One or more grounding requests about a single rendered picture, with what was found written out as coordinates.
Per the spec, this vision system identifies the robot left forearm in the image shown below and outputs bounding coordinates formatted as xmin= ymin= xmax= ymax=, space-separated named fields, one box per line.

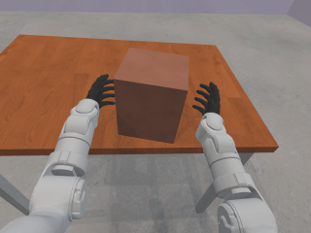
xmin=29 ymin=98 xmax=100 ymax=213

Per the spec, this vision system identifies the table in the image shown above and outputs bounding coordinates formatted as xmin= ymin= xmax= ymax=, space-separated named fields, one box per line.
xmin=0 ymin=34 xmax=279 ymax=216

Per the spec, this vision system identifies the carton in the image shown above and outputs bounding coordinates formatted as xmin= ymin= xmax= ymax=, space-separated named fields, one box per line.
xmin=113 ymin=48 xmax=190 ymax=144

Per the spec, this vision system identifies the right robot hand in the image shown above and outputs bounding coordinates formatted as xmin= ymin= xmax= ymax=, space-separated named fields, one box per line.
xmin=192 ymin=82 xmax=221 ymax=116

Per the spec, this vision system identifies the robot right forearm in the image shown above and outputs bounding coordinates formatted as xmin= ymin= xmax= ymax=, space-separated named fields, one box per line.
xmin=195 ymin=113 xmax=278 ymax=233

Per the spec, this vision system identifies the left robot hand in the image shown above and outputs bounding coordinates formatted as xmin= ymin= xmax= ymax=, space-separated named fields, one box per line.
xmin=86 ymin=74 xmax=116 ymax=110

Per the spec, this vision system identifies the robot left upper arm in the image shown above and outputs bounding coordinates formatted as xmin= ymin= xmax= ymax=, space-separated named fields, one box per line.
xmin=0 ymin=175 xmax=87 ymax=233

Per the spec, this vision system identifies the robot right upper arm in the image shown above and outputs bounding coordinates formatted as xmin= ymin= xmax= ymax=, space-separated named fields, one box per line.
xmin=217 ymin=197 xmax=278 ymax=233

